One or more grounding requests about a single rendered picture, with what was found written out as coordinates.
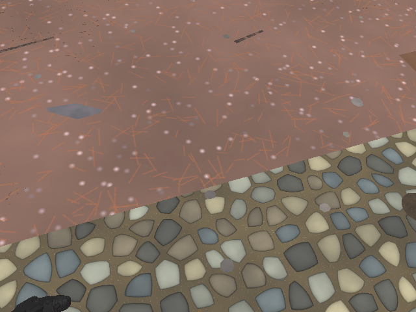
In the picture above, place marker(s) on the left robot hand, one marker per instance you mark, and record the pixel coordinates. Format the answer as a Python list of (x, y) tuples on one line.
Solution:
[(56, 303)]

